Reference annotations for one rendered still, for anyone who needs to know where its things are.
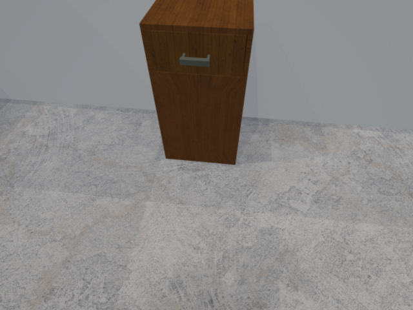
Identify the drawer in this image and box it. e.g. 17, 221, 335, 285
146, 30, 247, 77

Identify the handle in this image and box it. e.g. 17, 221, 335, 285
179, 53, 210, 67

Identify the cabinet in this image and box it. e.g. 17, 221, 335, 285
139, 0, 254, 165

